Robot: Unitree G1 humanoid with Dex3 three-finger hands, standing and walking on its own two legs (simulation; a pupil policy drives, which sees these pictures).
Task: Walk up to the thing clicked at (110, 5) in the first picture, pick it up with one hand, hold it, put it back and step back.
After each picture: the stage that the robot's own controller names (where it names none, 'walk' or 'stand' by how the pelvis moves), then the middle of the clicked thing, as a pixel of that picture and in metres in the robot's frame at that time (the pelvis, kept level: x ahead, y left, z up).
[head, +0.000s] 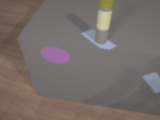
stand; (103, 22) +0.76 -0.07 +0.02
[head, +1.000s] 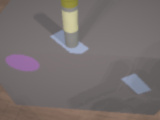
rise first; (70, 23) +0.65 +0.12 +0.05
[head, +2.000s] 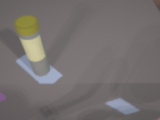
stand; (35, 49) +0.46 +0.21 +0.06
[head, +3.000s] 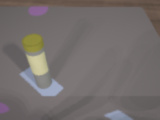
stand; (39, 64) +0.45 +0.20 +0.02
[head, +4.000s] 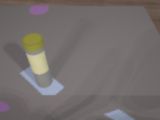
stand; (39, 63) +0.45 +0.21 +0.02
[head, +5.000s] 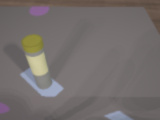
stand; (39, 64) +0.45 +0.21 +0.02
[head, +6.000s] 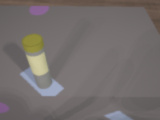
stand; (39, 64) +0.45 +0.20 +0.02
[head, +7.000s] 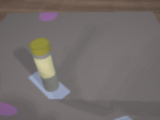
rise first; (46, 67) +0.44 +0.20 +0.03
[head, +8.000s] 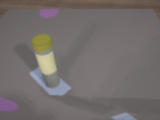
go down; (47, 63) +0.45 +0.20 +0.03
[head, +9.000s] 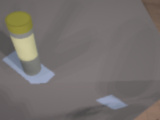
go down; (26, 48) +0.47 +0.19 +0.06
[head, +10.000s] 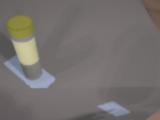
go down; (27, 52) +0.45 +0.19 +0.07
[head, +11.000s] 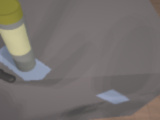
close in; (18, 41) +0.45 +0.20 +0.10
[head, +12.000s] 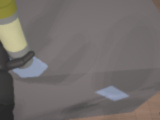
close; (13, 37) +0.46 +0.20 +0.11
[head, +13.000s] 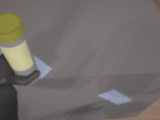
lift; (20, 56) +0.40 +0.19 +0.10
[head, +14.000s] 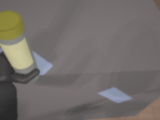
lift; (20, 54) +0.40 +0.19 +0.10
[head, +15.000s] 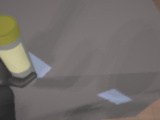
lift; (16, 57) +0.39 +0.20 +0.10
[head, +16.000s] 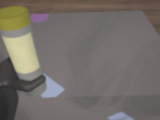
lift; (25, 57) +0.33 +0.17 +0.22
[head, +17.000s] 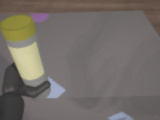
hold; (30, 63) +0.32 +0.16 +0.19
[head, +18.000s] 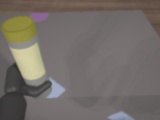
crouch; (32, 63) +0.32 +0.16 +0.19
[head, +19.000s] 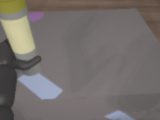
crouch; (22, 39) +0.40 +0.19 +0.22
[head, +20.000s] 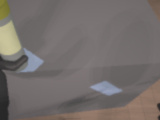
lower; (7, 40) +0.45 +0.20 +0.09
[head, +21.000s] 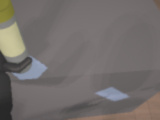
lower; (11, 41) +0.44 +0.20 +0.11
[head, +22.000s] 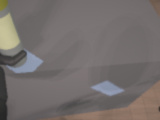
lower; (5, 34) +0.46 +0.20 +0.12
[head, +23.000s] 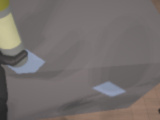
lower; (6, 33) +0.46 +0.20 +0.12
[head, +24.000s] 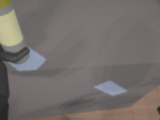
loosen; (8, 30) +0.47 +0.20 +0.12
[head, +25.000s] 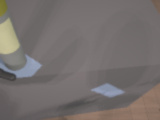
withdraw; (4, 38) +0.45 +0.20 +0.11
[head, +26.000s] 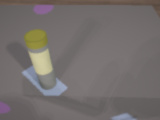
sink last; (42, 63) +0.43 +0.19 +0.07
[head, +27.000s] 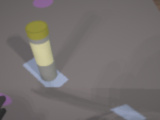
stand; (43, 54) +0.45 +0.19 +0.08
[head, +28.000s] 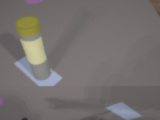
stand; (36, 52) +0.45 +0.20 +0.09
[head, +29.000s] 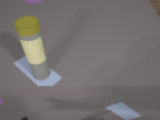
stand; (35, 52) +0.45 +0.20 +0.09
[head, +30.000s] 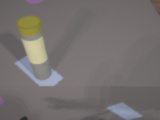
stand; (37, 52) +0.45 +0.20 +0.09
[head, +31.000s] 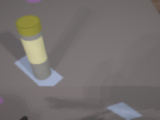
stand; (36, 52) +0.44 +0.20 +0.09
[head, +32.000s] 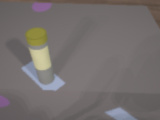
stand; (42, 59) +0.46 +0.20 +0.04
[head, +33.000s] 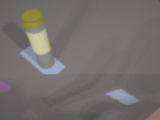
walk; (40, 43) +0.49 +0.19 +0.05
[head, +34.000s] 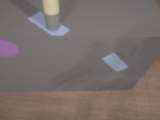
walk; (51, 5) +0.70 +0.18 +0.04
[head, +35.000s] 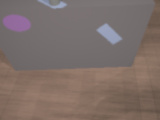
walk; out of the picture +1.00 +0.27 +0.05
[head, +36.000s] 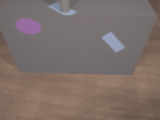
stand; out of the picture +1.06 +0.19 +0.03
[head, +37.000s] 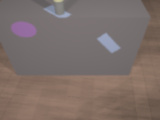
stand; out of the picture +1.07 +0.20 +0.02
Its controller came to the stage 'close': yes
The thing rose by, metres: 0.18
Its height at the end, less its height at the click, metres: +0.00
